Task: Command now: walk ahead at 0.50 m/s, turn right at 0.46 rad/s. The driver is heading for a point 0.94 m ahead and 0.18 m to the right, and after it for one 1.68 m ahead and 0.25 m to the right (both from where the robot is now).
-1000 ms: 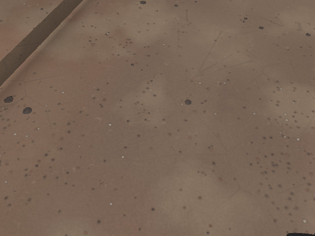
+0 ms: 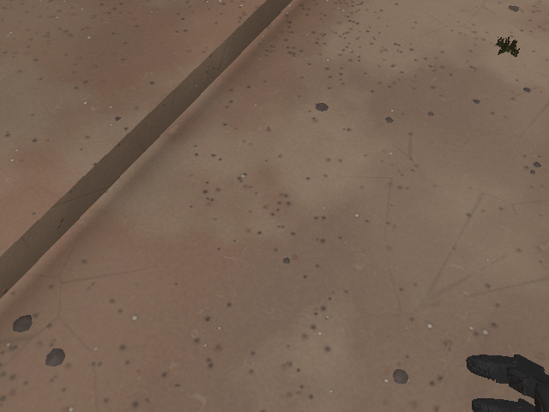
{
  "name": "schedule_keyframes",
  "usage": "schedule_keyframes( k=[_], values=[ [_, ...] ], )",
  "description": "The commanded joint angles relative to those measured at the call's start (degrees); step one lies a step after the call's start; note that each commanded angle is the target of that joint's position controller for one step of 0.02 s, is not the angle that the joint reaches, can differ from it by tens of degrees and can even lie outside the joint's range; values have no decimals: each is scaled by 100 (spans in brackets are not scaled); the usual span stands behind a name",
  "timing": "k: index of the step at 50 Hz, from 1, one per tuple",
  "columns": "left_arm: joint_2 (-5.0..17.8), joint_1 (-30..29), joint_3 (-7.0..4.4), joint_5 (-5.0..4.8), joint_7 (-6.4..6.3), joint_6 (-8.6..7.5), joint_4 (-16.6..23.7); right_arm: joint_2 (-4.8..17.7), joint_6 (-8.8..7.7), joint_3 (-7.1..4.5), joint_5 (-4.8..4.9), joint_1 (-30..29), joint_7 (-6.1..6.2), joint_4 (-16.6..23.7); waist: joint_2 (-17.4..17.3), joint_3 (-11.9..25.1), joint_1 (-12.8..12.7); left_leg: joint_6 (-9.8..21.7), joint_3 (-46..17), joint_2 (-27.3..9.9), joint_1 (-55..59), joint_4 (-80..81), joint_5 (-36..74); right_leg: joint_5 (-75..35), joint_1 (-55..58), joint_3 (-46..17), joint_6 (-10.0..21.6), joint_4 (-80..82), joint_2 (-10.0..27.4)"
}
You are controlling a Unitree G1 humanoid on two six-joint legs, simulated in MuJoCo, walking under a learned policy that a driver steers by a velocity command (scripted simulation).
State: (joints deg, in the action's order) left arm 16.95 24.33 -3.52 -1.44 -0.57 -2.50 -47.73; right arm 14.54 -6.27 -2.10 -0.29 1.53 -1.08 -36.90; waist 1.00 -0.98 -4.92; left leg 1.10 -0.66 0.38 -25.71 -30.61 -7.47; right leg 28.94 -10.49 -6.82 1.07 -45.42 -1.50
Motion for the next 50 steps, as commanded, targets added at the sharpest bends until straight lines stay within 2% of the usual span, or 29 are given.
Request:
schedule_keyframes(
  k=[1,2,3,4,7,10,13,18,20,21,22,23,24,25,26,27,28,29,30,32,36,38,40,42,45,47,48,49,50],
  values=[
    [776,-244,-131,-120,-7,-154,676,900,62,-349,30,1789,63,-129,-1012,1017,1059,1107,-3081,-2193,3826,1308,-1690,-110,-3601,-77,7,-2701,384],
    [722,-461,-140,-71,-13,-121,702,764,66,-290,2,1456,56,-136,-686,661,903,989,-2428,-1941,3163,1440,-1070,-546,-3397,34,-35,-2606,575],
    [661,-599,-157,-16,0,-88,753,611,70,-250,-20,1213,43,-175,-694,368,768,960,-1951,-1744,2656,1607,-592,-820,-3270,45,-67,-2379,705],
    [566,-580,-165,-22,30,-30,774,550,52,-234,-56,1058,46,-205,-806,213,617,913,-1535,-1607,2247,1785,-270,-1004,-3013,38,-84,-2235,834],
    [306,-713,-123,-16,67,109,909,666,-40,-307,-27,952,59,-341,-677,28,480,1014,-825,-1601,1813,2161,411,-1362,-2903,115,-182,-1903,929],
    [240,-1052,-87,22,116,128,1070,858,-49,-378,-32,1008,96,-483,-482,-54,517,1028,-215,-1585,1901,2275,867,-2100,-3024,138,-237,-1124,951],
    [172,-1567,-32,17,233,75,1209,1021,2,-416,-1,1094,131,-582,-396,-171,699,882,392,-1469,1974,2282,1030,-2910,-2775,398,-155,-121,855],
    [263,-2306,-34,16,374,87,1579,1291,148,-506,141,1462,141,-803,-374,-389,888,675,810,-1697,2708,2011,1336,-2586,-2741,769,134,732,696],
    [416,-2195,-111,43,397,111,1651,1456,224,-555,196,1451,160,-824,-516,-207,711,554,1015,-1715,2963,1394,2896,-1998,-2288,1065,353,855,404],
    [559,-1837,-197,54,386,133,1599,1541,268,-579,226,1427,176,-818,-597,67,469,479,1140,-1662,2983,743,3880,-1744,-1716,1256,489,894,157],
    [792,-1005,-350,37,349,151,1387,1510,313,-559,250,1355,193,-799,-506,498,-21,325,1344,-1476,2690,-376,4308,-1985,-568,1385,681,1232,-136],
    [1218,35,-559,13,247,206,1108,1301,296,-468,142,1458,221,-742,-141,1045,-459,70,1383,-1255,1480,-1984,3194,-2185,1219,780,946,1310,38],
    [1976,-86,-663,-62,183,179,1128,446,174,-181,-148,2007,144,-383,1593,1432,231,-340,1102,-177,-1251,-4160,-2171,-1516,3159,-2403,1990,1726,1616],
    [1582,102,-521,-17,217,76,1362,776,-43,-186,37,1538,73,-333,981,2398,-167,-290,-342,79,-1891,-4922,-2751,-466,3525,-4169,2360,2731,2108],
    [1219,-62,-408,44,249,-17,1274,1138,-147,-284,278,904,32,-166,562,1560,-284,-158,-437,-194,-2368,-4889,-2176,-790,3036,-3399,2007,2902,1960],
    [1080,-348,-361,40,240,-64,1268,1046,-206,-240,239,792,58,-127,257,1039,-59,-79,-407,-425,-2237,-4420,-1674,-1264,2236,-2723,1816,2873,1725],
    [883,-758,-295,48,223,-67,1324,1043,-209,-252,79,810,104,-201,28,685,202,-111,-411,-608,-1851,-3919,-1377,-1922,1425,-2152,1658,2879,1502],
    [753,-1018,-242,121,197,-73,1419,1096,-158,-291,8,931,114,-237,149,567,427,-139,-461,-724,-1385,-3612,-1168,-2490,827,-1795,1609,2974,1344],
    [681,-1151,-214,156,176,-76,1468,1079,-83,-300,-1,1048,99,-280,187,526,547,-189,-433,-762,-1119,-3429,-1054,-2771,504,-1599,1600,3096,1272],
    [656,-1136,-191,146,130,-123,1375,875,38,-251,-26,1177,82,-382,137,468,619,-338,-261,-765,-937,-2999,-795,-3429,121,-1121,1619,3243,1216],
    [763,-871,-187,143,55,-174,1105,601,109,-119,19,571,42,-300,227,137,355,-423,-121,-765,-979,-1615,750,-3532,-56,-242,1312,3473,975],
    [796,-738,-176,142,55,-197,982,552,92,-81,78,235,-7,-248,242,-2,180,-342,-52,-674,-847,-945,1456,-3120,-14,-7,1164,3573,951],
    [813,-634,-165,167,52,-198,828,550,62,-67,85,-21,-66,-174,202,-177,70,-241,26,-536,-698,-483,1812,-3521,94,168,1073,3511,1015],
    [815,-579,-160,190,42,-160,686,580,34,-81,81,-85,-143,-126,193,-150,47,-111,37,-413,-643,-200,1773,-4126,460,334,970,3232,1106],
    [899,-713,-194,174,-10,-68,601,748,38,-161,64,110,-246,-84,318,32,212,122,65,-160,-495,-41,979,-5092,1004,433,794,2575,1277],
    [933,-969,-210,115,-103,35,670,1052,41,-330,-8,995,-253,-267,314,491,712,317,317,185,438,294,866,-6142,1102,625,529,1269,1047],
    [856,-868,-173,185,-156,52,762,1390,43,-444,-27,1478,-198,-308,-81,948,894,558,-206,-185,1485,324,2516,-5326,558,865,218,-15,694],
    [442,-205,-41,360,-133,-4,925,1861,82,-504,-83,1653,-144,-189,-1358,1717,535,1535,-2178,-1625,3469,-97,4649,-1441,-1370,993,-256,-2269,-134],
    [440,18,39,308,-52,-50,895,1556,140,-420,-48,1751,-128,-117,-1531,2640,629,2284,-3788,-2255,4366,385,4313,1034,-2382,240,-413,-3348,-572]
  ],
)
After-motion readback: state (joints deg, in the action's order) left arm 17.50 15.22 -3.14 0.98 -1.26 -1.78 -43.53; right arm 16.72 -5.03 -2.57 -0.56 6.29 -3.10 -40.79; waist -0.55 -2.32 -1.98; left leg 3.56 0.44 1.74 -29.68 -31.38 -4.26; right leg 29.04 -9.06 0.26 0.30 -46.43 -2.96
